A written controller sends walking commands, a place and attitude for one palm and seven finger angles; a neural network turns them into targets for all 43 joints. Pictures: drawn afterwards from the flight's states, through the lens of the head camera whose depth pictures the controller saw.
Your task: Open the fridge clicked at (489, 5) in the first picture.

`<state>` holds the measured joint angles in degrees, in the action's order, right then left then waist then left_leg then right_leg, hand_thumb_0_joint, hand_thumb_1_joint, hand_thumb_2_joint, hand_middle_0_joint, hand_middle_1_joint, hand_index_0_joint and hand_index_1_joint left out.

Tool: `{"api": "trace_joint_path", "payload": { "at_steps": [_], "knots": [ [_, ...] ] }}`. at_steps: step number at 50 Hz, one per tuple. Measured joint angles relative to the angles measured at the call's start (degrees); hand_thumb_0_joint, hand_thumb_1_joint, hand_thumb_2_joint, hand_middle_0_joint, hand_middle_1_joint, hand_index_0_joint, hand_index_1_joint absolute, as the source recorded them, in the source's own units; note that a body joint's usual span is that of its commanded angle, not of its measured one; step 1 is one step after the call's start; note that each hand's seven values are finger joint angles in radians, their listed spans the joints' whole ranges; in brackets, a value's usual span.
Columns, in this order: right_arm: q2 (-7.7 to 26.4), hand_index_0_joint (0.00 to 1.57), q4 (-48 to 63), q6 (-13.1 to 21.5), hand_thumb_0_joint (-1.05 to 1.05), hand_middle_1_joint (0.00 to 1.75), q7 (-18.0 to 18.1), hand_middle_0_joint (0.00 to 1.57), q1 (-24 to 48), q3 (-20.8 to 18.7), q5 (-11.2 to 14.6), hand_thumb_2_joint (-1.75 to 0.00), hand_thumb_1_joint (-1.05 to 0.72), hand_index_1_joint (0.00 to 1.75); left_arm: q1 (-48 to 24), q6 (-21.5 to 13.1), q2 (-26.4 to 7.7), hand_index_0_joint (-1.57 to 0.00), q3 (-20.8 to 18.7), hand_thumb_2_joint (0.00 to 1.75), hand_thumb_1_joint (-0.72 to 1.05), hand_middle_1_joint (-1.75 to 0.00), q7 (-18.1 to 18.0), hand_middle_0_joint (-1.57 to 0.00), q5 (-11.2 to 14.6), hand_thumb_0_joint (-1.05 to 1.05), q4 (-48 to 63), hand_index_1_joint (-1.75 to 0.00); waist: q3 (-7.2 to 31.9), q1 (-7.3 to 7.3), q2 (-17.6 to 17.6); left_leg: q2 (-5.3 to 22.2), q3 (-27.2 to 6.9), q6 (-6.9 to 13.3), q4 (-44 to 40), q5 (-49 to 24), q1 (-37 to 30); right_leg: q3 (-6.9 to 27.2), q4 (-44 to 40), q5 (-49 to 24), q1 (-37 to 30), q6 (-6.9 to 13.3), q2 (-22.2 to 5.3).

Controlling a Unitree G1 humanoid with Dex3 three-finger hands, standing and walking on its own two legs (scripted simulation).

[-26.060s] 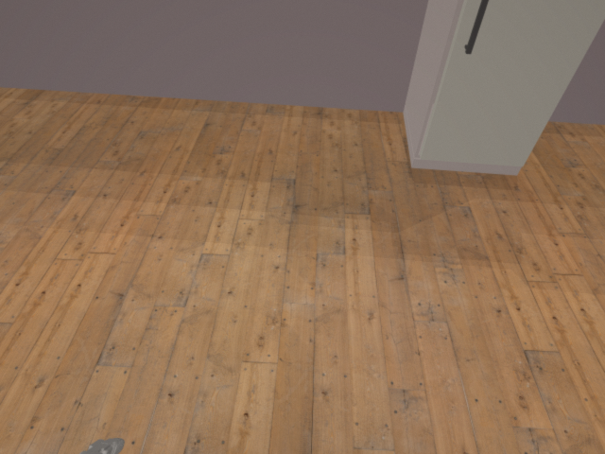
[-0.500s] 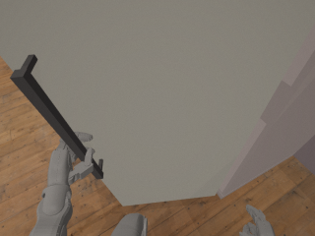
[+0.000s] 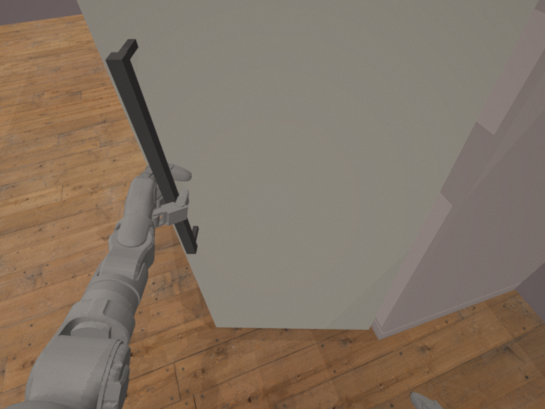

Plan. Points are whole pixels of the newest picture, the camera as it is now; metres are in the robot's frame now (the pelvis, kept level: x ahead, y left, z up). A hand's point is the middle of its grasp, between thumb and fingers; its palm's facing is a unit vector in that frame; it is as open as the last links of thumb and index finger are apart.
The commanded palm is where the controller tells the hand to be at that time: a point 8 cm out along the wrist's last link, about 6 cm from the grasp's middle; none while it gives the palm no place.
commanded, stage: stop walking and hold the door back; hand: left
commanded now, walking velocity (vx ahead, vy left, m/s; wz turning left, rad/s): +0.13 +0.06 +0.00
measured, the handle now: (168, 171) +0.44 +0.21 +0.11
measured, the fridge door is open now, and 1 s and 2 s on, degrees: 70 66 65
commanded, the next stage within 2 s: loosen the grip on the handle in 0.88 s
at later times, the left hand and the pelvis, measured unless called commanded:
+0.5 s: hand (184, 187) +0.44 +0.19 +0.07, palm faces +0.03 -0.99 -0.16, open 5.3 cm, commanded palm +0.41 +0.27 +0.06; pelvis +0.00 +0.05 +0.01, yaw -3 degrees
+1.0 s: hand (183, 192) +0.43 +0.19 +0.07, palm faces +0.01 -0.98 -0.20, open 5.2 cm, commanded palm +0.40 +0.25 +0.07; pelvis +0.01 +0.06 +0.01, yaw -5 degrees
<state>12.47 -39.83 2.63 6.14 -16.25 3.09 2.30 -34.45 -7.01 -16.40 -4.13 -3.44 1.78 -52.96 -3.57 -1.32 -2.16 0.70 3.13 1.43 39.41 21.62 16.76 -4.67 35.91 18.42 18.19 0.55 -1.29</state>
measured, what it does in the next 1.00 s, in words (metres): steps on the spot: left foot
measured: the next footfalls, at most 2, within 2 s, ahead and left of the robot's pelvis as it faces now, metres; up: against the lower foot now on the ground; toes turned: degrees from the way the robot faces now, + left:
left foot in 0.34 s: +0.09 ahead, +0.16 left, +0.00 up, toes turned -1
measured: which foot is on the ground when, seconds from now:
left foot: up 0.00-0.32, down 0.34-1.00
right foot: down 0.00-1.00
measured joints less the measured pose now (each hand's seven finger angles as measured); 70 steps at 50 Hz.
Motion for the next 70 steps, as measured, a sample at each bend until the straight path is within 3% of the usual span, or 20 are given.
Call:
{"api": "trace_joint_path", "payload": {
  "at_steps": [3, 7, 11, 17, 20, 23, 25, 28, 31, 38, 49, 50, 52, 55, 58, 60, 63, 66, 70],
  "knots": [
    [0.8, 0.2, -3.5, -0.4, 0.01, 0.3, 0.1, 0.21, -0.4, -1.0, -0.4, -0.9, -0.9, 0.3, -2.0, -0.6, 0.0, -0.45, -3.3, 0.8, 0.66, -1.39, -0.2, -0.43, -0.2, 0.0, -3.4, -1.4, -2.0, 2.18, -1.4, -1.0, -2.6, -0.7, 13.9, 6.1, 5.5, -0.6, 2.1, -2.4, 0.3, 1.8, 0.2],
    [2.7, 0.2, -6.2, 0.5, 0.01, 0.3, 0.2, 0.21, -2.1, -2.0, -0.8, -0.89, -0.9, 0.3, -3.4, -1.4, -1.5, -0.45, -6.5, 0.8, 0.65, -1.39, 1.0, -0.44, -1.0, -0.03, -8.7, -1.4, -2.3, 4.17, 0.1, -0.8, -1.8, -1.4, 21.3, 3.0, 10.5, 1.2, -0.7, -3.8, -0.7, 1.2, -1.0],
    [5.1, 0.2, -6.4, 1.7, 0.01, 0.3, 0.6, 0.2, -4.0, -2.5, -1.2, -0.9, -0.91, 0.3, -4.4, -2.5, -2.7, -0.46, -8.6, 0.8, 0.64, -1.4, 1.6, -0.44, -1.7, -0.03, -12.1, -1.4, -2.0, 6.13, 1.9, 1.3, -0.2, -1.6, 11.5, -0.1, 8.8, 2.5, -3.2, -5.3, -1.7, 0.3, -2.2],
    [7.9, 0.2, -5.8, 3.2, 0.01, 0.3, 1.1, 0.2, -4.9, -4.3, -1.7, -0.9, -0.91, 0.3, -5.5, -3.4, -1.8, -0.47, -9.5, 0.8, 0.63, -1.4, 1.7, -0.44, -1.6, -0.02, -11.3, -1.4, -1.6, 7.21, 2.1, 2.3, 1.4, -1.8, -6.0, -6.9, -0.3, 3.3, -1.2, -4.2, -0.8, -1.7, -1.7],
    [6.1, 0.2, -5.1, 3.0, 0.01, 0.3, 0.8, 0.2, -3.6, -4.7, -1.5, -0.9, -0.91, 0.3, -5.3, -4.0, -1.7, -0.47, -8.3, 0.8, 0.66, -1.4, 1.5, -0.44, -1.0, -0.01, -9.1, -1.4, -2.1, 6.61, 4.4, 1.5, 3.1, -1.0, -5.7, -8.1, -0.6, 5.3, 2.0, 0.5, 0.4, -1.7, -2.0],
    [3.6, 0.2, -3.3, 3.1, 0.01, 0.3, 0.4, 0.2, -3.2, -3.7, -1.6, -0.9, -0.91, 0.3, -3.8, -4.3, -1.0, -0.46, -6.9, 0.8, 0.7, -1.4, 1.6, -0.44, -1.1, 0.0, -6.3, -1.4, -1.7, 6.14, 3.3, 2.8, 3.1, -0.4, -6.4, -7.5, 0.1, 3.9, 5.9, 5.5, 1.5, -1.5, -0.1],
    [2.1, 0.2, -2.3, 3.1, 0.01, 0.3, 0.0, 0.2, -2.9, -2.6, -1.8, -0.9, -0.91, 0.3, -3.1, -4.6, -0.6, -0.46, -6.6, 0.8, 0.71, -1.4, 2.2, -0.44, -1.6, 0.01, -4.5, -1.4, -1.5, 5.76, 2.3, 3.5, 2.6, -0.5, -6.0, -7.5, 1.1, 2.5, 2.0, 2.8, -0.5, -1.4, 0.6],
    [0.3, 0.2, -1.3, 2.3, 0.01, 0.3, -0.8, 0.2, -1.1, -1.2, -1.7, -0.9, -0.91, 0.3, -1.2, -5.3, -0.8, -0.46, -6.6, 0.8, 0.69, -1.4, 2.5, -0.45, -1.8, 0.01, -0.7, -1.4, -1.5, 5.05, 2.2, 3.7, 3.4, -1.0, -3.0, -5.8, 2.8, 3.2, -3.3, -2.6, -2.9, -1.8, 0.4],
    [-0.1, 0.2, -1.2, 1.6, 0.01, 0.3, -0.8, 0.2, 0.9, -0.9, -1.3, -0.9, -0.9, 0.3, 0.0, -5.1, 0.3, -0.45, -6.4, 0.8, 0.7, -1.4, 2.0, -0.45, -1.5, -0.01, 0.5, -1.4, -1.8, 6.1, 0.6, 3.0, 2.8, -0.9, -3.3, -5.8, 2.6, 2.7, -2.8, -1.4, -3.1, -2.0, 0.0],
    [-0.5, 0.2, -0.2, 1.1, 0.01, 0.3, -0.2, 0.21, 3.0, -0.4, -1.7, -0.89, -0.9, 0.3, 1.1, -4.4, 1.5, -0.45, -4.2, 0.8, 0.71, -1.4, 1.5, -0.45, -1.2, -0.02, 2.4, -1.4, -0.6, 4.77, 1.8, 1.7, 4.4, 0.6, -6.2, -6.7, 1.5, 4.1, -3.6, -1.7, -2.8, -3.0, -1.3],
    [1.2, 0.2, 0.1, 0.3, 0.0, 0.3, 0.3, 0.21, 3.0, -1.4, -1.5, -0.9, -0.9, 0.3, 3.6, -4.1, 1.4, -0.44, -2.4, 0.79, 0.74, -1.4, 0.4, -0.45, -0.2, -0.02, 5.8, -1.4, 0.0, 3.56, 1.7, 2.8, 3.9, -0.5, -6.7, -7.2, 2.0, 3.7, -4.9, -2.5, -2.7, -2.1, -0.1],
    [1.1, 0.2, 0.3, 0.3, 0.0, 0.3, -0.3, 0.21, 2.9, -2.4, -1.7, -0.9, -0.9, 0.3, 3.1, -3.4, 1.3, -0.44, -3.8, 0.79, 0.73, -1.4, 1.6, -0.45, -2.0, -0.02, 5.9, -1.4, -0.5, 3.23, 1.7, 3.0, 4.1, -0.5, -6.8, -7.3, 1.6, 3.8, -5.1, -2.6, -2.9, -2.0, 0.1],
    [0.7, 0.2, -0.4, 2.0, 0.01, 0.3, -1.7, 0.21, 2.1, -3.1, -1.4, -0.9, -0.9, 0.3, 0.4, -2.7, 0.2, -0.44, -5.7, 0.79, 0.69, -1.4, 4.0, -0.45, -3.1, -0.03, 1.9, -1.4, 1.6, 3.78, 3.6, 2.2, 4.1, -0.7, -8.3, -8.6, 2.8, 3.8, -3.9, -2.4, -0.6, -1.5, -0.7],
    [1.4, 0.2, -0.3, 3.2, 0.01, 0.3, -3.6, 0.21, 0.4, -3.5, -1.3, -0.9, -0.9, 0.3, -1.6, -1.2, -0.5, -0.44, -9.1, 0.76, 0.61, -1.4, 5.8, -0.45, -1.5, -0.03, -1.8, -1.4, 5.0, 5.13, 4.7, 1.8, 3.0, -1.3, -7.8, -9.4, 5.8, 2.7, -1.8, -1.6, 2.6, -1.0, -1.1],
    [3.1, 0.2, 0.4, 3.4, 0.0, 0.3, -4.7, 0.21, -0.6, -4.4, -1.7, -0.9, -0.9, 0.3, -0.8, -3.3, -1.5, -0.44, -9.2, 0.7, 0.48, -1.38, 5.6, -0.42, -1.7, -0.02, -2.1, -1.4, 6.0, 5.83, 3.5, 2.5, 2.5, -1.5, -5.4, -8.5, 8.0, 2.4, 0.0, -1.1, 4.4, -0.5, -0.5],
    [4.0, 0.2, 0.7, 3.4, 0.0, 0.3, -5.0, 0.2, -1.4, -4.9, -1.6, -0.9, -0.9, 0.3, -0.5, -5.7, -1.9, -0.44, -7.9, 0.64, 0.35, -1.36, 5.1, -0.4, -2.4, -0.01, -2.4, -1.4, 6.3, 5.94, 2.7, 2.7, 2.3, -1.5, -3.8, -7.9, 9.6, 2.2, 1.6, -0.5, 5.9, -0.3, -0.4],
    [4.7, 0.2, 0.4, 2.9, 0.0, 0.3, -5.0, 0.2, -2.1, -4.7, -1.1, -0.9, -0.91, 0.3, -1.4, -7.9, -2.6, -0.43, -8.2, 0.51, 0.1, -1.35, 5.6, -0.38, -1.2, 0.0, -4.0, -1.4, 6.1, 5.87, 2.4, 2.6, 1.9, -1.3, -2.1, -7.4, 11.6, 2.2, 3.7, 0.2, 8.1, -0.2, -0.4],
    [4.7, 0.2, 0.1, 2.7, 0.01, 0.3, -4.7, 0.2, -2.6, -3.9, -0.6, -0.9, -0.91, 0.3, -2.3, -8.2, -3.9, -0.42, -8.4, 0.4, -0.13, -1.35, 6.7, -0.38, 0.1, 0.0, -5.7, -1.38, 5.6, 5.44, 2.8, 1.9, 0.6, -0.9, -1.6, -7.3, 12.9, 2.6, 4.5, 0.2, 9.7, 0.1, 0.1],
    [4.1, 0.2, 0.4, 2.8, 0.01, 0.3, -4.4, 0.2, -3.4, -3.6, -0.7, -0.9, -0.91, 0.3, -2.2, -8.1, -5.2, -0.39, -9.4, 0.3, -0.34, -1.32, 8.2, -0.37, -0.1, 0.0, -5.4, -1.34, 5.8, 5.49, 3.0, 2.0, -0.3, -1.4, -0.7, -7.0, 14.7, 3.2, 5.0, 0.1, 11.7, 0.5, 1.1]
  ]
}}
